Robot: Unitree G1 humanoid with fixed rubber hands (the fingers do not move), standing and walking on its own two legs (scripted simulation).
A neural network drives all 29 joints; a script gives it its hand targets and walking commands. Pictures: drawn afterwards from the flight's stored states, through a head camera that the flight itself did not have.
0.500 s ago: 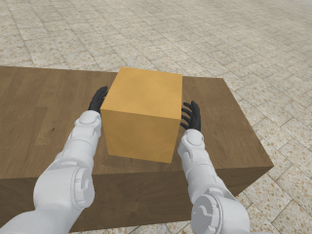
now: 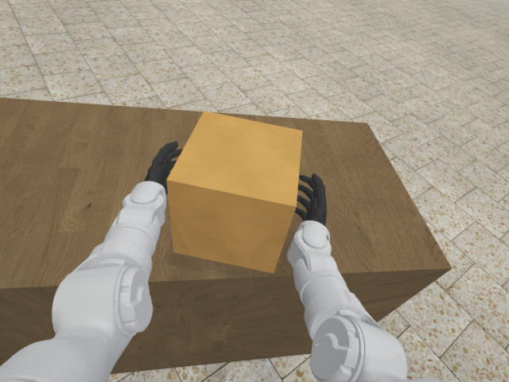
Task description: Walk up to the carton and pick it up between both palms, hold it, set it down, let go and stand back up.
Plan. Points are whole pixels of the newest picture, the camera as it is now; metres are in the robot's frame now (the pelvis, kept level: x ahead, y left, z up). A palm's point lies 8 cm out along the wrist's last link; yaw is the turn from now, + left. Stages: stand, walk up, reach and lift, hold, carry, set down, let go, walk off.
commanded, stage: set down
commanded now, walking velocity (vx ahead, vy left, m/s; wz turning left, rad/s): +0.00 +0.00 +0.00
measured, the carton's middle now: (238, 191) +0.41 +0.02 +0.06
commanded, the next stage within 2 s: none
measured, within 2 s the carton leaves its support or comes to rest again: rests again in 0.48 s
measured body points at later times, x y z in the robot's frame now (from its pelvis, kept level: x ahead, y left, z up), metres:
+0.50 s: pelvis -0.01 +0.01 -0.01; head +0.03 +0.07 +0.44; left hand +0.42 +0.15 +0.02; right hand +0.35 -0.12 +0.02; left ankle -0.01 +0.09 -0.74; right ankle -0.03 -0.14 -0.74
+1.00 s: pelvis -0.01 +0.01 -0.01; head +0.04 +0.07 +0.44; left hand +0.42 +0.15 +0.02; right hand +0.35 -0.12 +0.01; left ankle -0.01 +0.09 -0.74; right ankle -0.03 -0.14 -0.74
